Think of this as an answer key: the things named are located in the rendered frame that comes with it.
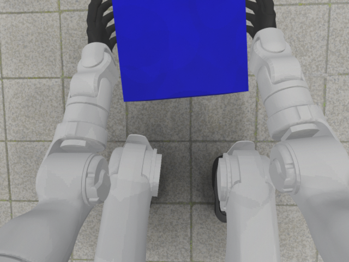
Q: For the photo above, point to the left robot shin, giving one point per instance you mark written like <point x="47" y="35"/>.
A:
<point x="115" y="158"/>

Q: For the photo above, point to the robot left hand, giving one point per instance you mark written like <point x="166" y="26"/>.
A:
<point x="96" y="22"/>

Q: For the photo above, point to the robot right upper arm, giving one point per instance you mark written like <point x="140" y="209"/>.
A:
<point x="314" y="171"/>

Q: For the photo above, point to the right robot foot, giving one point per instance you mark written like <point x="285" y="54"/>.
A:
<point x="221" y="215"/>

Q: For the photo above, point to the right robot forearm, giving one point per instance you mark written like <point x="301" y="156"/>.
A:
<point x="285" y="94"/>

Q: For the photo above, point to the left robot forearm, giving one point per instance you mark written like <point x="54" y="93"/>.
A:
<point x="83" y="129"/>

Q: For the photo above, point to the carton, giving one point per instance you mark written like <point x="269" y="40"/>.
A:
<point x="170" y="49"/>

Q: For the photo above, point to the robot left upper arm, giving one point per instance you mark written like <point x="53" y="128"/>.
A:
<point x="69" y="185"/>

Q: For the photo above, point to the robot right hand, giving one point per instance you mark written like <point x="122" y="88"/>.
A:
<point x="263" y="17"/>

